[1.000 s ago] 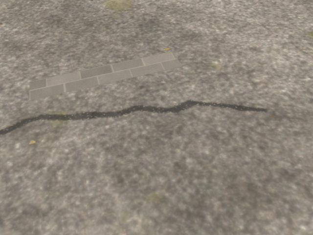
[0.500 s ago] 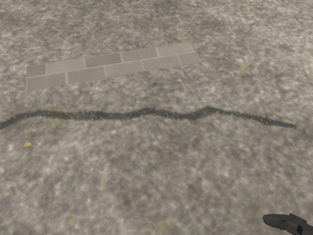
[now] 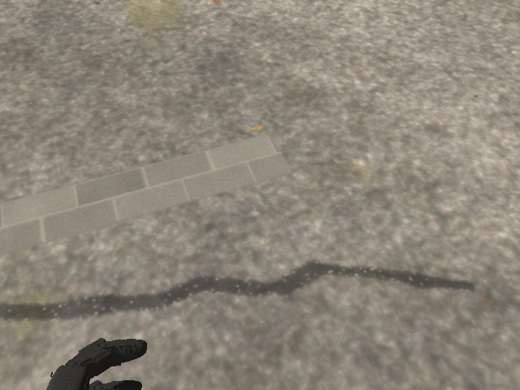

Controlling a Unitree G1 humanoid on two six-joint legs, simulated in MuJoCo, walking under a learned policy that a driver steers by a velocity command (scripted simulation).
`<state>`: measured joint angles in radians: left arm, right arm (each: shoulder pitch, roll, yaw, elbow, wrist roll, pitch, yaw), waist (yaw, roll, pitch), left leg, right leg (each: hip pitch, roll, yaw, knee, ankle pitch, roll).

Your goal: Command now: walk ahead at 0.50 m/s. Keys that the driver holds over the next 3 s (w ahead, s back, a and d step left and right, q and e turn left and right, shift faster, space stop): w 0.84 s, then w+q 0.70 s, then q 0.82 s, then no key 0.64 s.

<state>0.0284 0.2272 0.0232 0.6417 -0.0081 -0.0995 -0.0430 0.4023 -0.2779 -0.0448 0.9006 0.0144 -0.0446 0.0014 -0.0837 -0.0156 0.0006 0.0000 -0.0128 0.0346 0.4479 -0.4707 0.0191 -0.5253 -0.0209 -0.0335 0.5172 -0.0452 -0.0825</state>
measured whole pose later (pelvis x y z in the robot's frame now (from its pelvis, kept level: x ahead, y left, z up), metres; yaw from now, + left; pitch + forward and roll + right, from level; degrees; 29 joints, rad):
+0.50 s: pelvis +0.28 +0.02 +0.01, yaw +0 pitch +3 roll -2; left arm 0.39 0.28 0.06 0.86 -0.02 -0.06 0.00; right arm 0.03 -0.25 -0.02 0.72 0.01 -0.08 0.04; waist 0.08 0.03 0.00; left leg -0.53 0.04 0.01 0.51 -0.04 0.06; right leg 0.02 0.02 -0.04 0.33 -0.40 0.01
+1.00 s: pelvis +0.54 +0.03 +0.02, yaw +2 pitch +3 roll +1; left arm 0.01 0.24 0.03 0.72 -0.01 -0.09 -0.03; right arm 0.41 -0.26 -0.05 0.89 0.02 -0.06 0.00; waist -0.10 -0.04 0.00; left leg 0.00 -0.05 0.00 0.28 -0.33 0.03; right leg -0.58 -0.06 0.03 0.52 0.01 0.00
